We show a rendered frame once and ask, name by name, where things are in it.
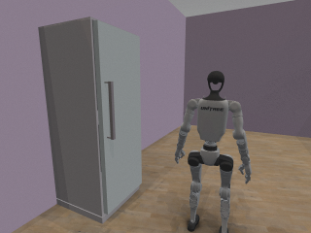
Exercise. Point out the robot right upper arm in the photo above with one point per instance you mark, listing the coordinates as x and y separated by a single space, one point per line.
237 119

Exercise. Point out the robot left upper arm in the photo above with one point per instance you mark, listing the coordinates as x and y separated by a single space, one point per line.
191 106

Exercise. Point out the robot left shin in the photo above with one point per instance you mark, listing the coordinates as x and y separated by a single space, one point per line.
194 201

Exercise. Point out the left robot forearm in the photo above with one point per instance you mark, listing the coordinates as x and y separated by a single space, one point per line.
181 139

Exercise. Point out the robot torso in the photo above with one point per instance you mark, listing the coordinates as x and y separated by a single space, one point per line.
211 125

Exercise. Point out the handle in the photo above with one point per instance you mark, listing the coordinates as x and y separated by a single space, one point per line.
111 110

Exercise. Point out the fridge door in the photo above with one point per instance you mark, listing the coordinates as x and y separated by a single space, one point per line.
117 60

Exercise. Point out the right robot forearm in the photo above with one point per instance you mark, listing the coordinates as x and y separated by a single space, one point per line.
243 149

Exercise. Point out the right robot hand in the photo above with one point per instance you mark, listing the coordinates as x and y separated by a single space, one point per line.
248 171

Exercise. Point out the left robot hand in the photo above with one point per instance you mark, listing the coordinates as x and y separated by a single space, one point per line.
179 154

